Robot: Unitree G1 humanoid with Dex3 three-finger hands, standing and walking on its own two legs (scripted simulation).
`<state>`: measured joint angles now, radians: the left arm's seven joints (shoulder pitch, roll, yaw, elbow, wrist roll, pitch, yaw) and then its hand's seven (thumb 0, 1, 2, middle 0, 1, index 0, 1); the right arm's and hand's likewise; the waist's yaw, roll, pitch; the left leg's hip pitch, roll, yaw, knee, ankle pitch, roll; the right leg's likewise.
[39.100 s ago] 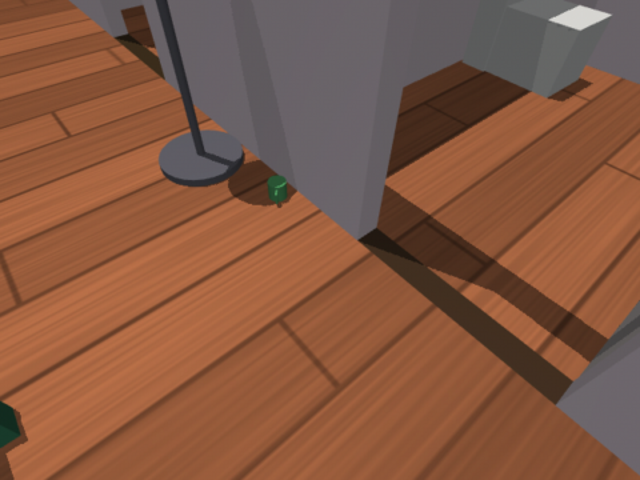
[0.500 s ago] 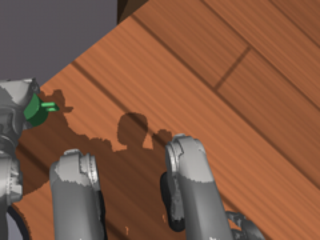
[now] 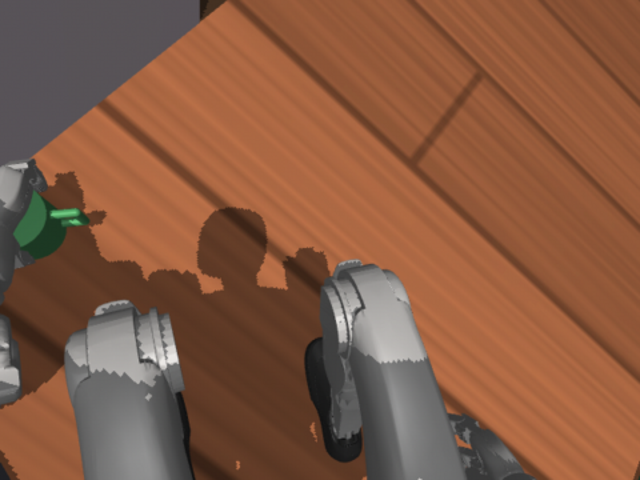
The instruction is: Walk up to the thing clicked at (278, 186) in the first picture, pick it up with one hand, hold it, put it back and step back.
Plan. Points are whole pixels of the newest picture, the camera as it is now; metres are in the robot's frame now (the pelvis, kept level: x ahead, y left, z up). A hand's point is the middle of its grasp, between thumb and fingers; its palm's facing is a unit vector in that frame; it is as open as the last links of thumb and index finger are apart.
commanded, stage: rest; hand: left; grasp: from above
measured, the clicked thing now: (34, 221) +0.44 +0.29 -0.23
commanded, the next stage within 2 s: open in 0.64 s
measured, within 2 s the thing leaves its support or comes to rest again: rests again in 0.30 s
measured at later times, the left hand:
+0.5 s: hand (25, 226) +0.44 +0.30 -0.23, palm faces -0.45 -0.12 -0.88, open 11.0 cm
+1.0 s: hand (25, 227) +0.44 +0.30 -0.23, palm faces -0.45 -0.12 -0.88, open 11.5 cm
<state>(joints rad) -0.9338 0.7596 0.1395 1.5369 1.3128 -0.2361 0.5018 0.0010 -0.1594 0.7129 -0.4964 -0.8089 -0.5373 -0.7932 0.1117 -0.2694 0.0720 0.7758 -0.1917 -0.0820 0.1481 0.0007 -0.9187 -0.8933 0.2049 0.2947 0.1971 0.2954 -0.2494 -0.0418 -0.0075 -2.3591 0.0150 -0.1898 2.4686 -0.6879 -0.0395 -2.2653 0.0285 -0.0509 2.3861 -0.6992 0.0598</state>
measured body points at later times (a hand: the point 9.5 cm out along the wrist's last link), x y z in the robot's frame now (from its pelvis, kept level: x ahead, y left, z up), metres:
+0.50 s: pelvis +0.00 +0.00 -0.02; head +0.26 +0.09 +0.34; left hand +0.46 +0.31 -0.18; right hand +0.05 -0.27 -0.11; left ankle +0.07 +0.14 -0.28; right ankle +0.10 -0.13 -0.28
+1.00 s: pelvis +0.00 +0.01 -0.02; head +0.25 +0.11 +0.34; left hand +0.46 +0.31 -0.18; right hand +0.04 -0.25 -0.10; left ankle +0.07 +0.14 -0.28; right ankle +0.10 -0.13 -0.28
